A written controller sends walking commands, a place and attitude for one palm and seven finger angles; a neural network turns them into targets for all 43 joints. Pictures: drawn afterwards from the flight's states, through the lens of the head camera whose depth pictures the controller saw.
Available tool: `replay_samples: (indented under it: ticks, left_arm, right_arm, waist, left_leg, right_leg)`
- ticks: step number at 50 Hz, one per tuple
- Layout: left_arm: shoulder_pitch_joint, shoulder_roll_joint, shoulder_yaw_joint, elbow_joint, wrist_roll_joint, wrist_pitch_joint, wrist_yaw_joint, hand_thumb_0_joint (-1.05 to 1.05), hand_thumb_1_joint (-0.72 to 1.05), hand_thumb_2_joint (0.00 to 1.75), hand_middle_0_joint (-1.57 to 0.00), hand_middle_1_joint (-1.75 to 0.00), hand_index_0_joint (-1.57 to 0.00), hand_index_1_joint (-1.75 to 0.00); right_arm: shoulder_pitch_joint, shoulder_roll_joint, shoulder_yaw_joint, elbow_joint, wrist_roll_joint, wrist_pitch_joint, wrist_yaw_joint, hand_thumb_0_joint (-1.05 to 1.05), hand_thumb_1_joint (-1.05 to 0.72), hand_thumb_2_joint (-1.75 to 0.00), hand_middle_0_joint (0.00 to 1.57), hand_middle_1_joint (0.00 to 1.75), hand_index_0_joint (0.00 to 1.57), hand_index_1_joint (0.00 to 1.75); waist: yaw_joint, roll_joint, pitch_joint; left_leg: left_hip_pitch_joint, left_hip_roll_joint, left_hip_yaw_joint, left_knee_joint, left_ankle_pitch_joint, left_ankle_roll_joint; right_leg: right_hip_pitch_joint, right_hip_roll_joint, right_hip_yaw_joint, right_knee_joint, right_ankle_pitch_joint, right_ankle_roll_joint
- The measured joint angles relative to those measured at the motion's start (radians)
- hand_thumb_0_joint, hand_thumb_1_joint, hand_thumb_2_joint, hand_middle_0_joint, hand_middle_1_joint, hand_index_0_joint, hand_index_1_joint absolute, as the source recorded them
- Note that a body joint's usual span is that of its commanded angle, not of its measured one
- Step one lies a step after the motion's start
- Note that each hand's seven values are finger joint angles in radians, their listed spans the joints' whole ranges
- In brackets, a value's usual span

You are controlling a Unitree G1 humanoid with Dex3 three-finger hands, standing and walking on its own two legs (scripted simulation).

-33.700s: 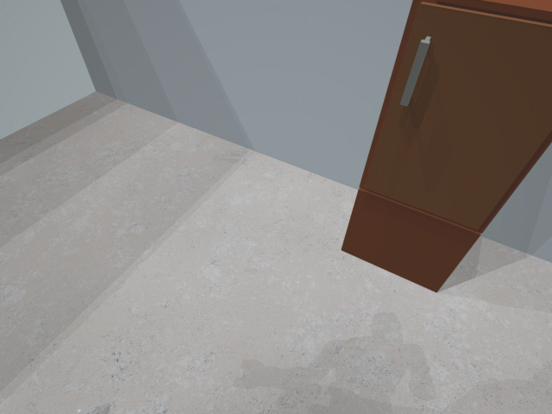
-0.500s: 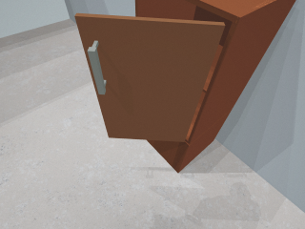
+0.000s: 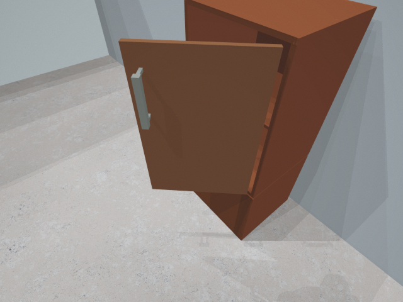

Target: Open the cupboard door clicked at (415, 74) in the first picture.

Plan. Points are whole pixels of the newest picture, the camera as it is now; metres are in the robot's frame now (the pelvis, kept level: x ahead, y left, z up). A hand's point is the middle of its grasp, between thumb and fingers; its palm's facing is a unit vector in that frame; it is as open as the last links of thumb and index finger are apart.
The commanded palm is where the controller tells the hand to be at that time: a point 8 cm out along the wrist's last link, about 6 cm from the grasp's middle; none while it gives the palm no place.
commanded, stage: come to a stop and stand still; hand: left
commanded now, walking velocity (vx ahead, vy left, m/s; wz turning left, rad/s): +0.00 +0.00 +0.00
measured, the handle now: (143, 99) +0.58 +0.20 +0.11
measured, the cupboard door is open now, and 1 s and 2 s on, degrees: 47 47 47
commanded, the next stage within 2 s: look again from close up in 0.24 s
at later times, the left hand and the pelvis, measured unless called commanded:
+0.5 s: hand out of the picture +0.00 +0.17 -0.17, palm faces +0.03 -0.98 -0.17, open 7.4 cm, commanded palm none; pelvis +0.00 +0.01 +0.00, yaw +1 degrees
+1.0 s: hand out of the picture +0.06 +0.20 -0.16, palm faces +0.12 -0.97 -0.20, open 7.3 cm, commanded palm +0.12 +0.23 -0.06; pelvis +0.03 +0.02 +0.00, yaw +0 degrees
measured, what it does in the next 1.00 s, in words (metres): stands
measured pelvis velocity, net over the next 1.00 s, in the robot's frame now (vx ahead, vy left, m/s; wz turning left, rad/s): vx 0.03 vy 0.02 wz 0.00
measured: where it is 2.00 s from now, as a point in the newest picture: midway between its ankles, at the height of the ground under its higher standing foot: outside the picture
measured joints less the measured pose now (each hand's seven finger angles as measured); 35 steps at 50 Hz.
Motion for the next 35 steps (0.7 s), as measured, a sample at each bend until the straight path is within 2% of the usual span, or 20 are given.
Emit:
replay_samples:
  ticks: [19, 35]
  left_arm:
    - [0.016, -0.018, -0.007, 0.035, -0.009, -0.016, -0.003, 0.01, 0.91, 0.90, -0.20, -0.29, -0.20, -0.30]
    - [-0.001, -0.033, -0.017, 0.061, -0.012, -0.029, 0.007, 0.01, 0.92, 0.90, -0.20, -0.29, -0.20, -0.30]
  right_arm:
    - [0.127, 0.026, 0.024, 0.119, 0.003, -0.007, -0.005, 0.00, -0.91, -0.90, 0.20, 0.30, 0.20, 0.30]
    - [0.070, 0.062, 0.034, 0.136, 0.013, -0.030, -0.011, 0.00, -0.91, -0.90, 0.20, 0.30, 0.20, 0.30]
  waist:
    - [-0.019, -0.016, 0.002]
    - [-0.011, -0.020, 0.016]
  left_leg:
    - [-0.015, -0.017, -0.009, -0.052, 0.043, 0.007]
    - [0.019, -0.020, -0.001, -0.072, 0.025, 0.012]
  right_leg:
    - [-0.009, -0.003, 0.011, -0.054, 0.048, 0.006]
    - [0.019, -0.004, 0.021, -0.069, 0.033, 0.016]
